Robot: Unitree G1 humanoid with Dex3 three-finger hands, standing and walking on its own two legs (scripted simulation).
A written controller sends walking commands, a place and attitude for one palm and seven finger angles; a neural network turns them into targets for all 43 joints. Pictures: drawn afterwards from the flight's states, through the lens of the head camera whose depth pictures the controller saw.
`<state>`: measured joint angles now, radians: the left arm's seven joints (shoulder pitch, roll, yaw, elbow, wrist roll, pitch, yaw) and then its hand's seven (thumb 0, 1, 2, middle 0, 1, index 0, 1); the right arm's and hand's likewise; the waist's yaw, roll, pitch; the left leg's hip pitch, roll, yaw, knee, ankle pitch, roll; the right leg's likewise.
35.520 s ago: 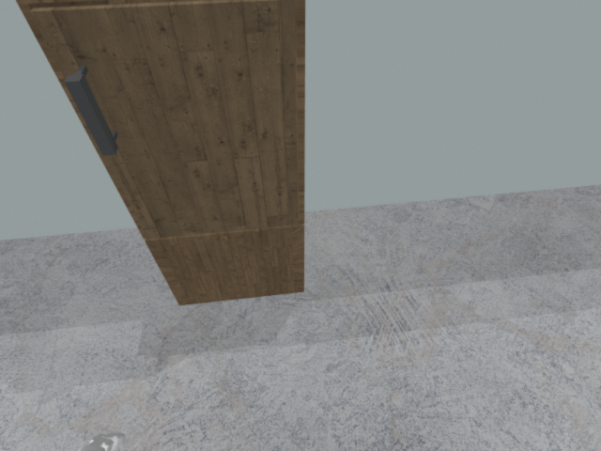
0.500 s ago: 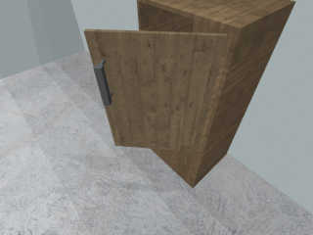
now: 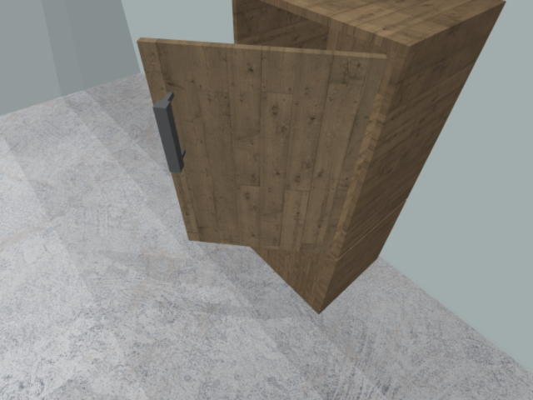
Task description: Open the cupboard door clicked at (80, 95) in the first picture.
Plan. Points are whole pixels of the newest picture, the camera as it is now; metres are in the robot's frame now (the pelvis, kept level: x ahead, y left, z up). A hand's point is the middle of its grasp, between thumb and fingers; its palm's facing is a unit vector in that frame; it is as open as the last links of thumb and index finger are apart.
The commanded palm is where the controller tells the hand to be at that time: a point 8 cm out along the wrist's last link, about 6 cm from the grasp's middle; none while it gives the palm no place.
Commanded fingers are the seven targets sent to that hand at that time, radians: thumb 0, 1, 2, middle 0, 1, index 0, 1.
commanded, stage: look again from close up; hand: left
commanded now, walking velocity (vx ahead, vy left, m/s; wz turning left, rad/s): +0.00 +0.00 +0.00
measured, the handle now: (173, 132) +0.59 +0.23 +0.08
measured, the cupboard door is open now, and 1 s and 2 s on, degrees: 42 42 42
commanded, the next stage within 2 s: shuffle to correct the standing spot in 0.22 s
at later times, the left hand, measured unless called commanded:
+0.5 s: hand out of the picture -0.01 +0.16 -0.18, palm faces +0.05 -0.99 -0.16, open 7.4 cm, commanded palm none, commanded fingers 0.00 0.90 0.90 -0.20 -0.30 -0.20 -0.30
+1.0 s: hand out of the picture +0.04 +0.21 -0.19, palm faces -0.01 -0.98 -0.18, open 7.3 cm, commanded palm none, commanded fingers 0.00 0.90 0.90 -0.20 -0.30 -0.20 -0.30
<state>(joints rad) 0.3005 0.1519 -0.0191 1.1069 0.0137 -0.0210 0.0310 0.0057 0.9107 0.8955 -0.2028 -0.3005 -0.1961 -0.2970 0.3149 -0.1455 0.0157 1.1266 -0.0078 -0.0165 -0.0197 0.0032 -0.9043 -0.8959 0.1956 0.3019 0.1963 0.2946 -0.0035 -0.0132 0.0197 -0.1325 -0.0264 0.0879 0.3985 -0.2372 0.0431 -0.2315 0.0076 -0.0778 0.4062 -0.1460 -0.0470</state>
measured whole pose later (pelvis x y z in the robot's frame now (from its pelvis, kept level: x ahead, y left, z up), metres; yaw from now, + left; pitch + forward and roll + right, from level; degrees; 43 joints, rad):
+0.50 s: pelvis +0.01 +0.01 +0.00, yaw +0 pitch -2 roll +0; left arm 0.33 0.12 0.00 1.10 0.02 -0.02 0.04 0.01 0.91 0.90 -0.20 -0.30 -0.20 -0.30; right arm 0.33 -0.13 0.01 1.13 -0.01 0.00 -0.02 0.00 -0.90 -0.90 0.20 0.30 0.20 0.29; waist 0.01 -0.01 0.01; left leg -0.14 -0.02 0.08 0.43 -0.27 0.04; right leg -0.23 0.01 -0.08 0.42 -0.16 -0.04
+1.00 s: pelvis +0.03 +0.05 -0.01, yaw -2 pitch -2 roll +0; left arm 0.27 0.15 0.02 1.09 0.01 0.02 0.05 0.01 0.93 0.90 -0.20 -0.30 -0.19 -0.30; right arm 0.33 -0.07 0.01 1.13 -0.01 -0.03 -0.06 0.00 -0.90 -0.90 0.20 0.30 0.20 0.29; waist -0.01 -0.03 0.06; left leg -0.09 -0.08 0.14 0.42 -0.30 0.11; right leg -0.24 -0.04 -0.01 0.51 -0.23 0.01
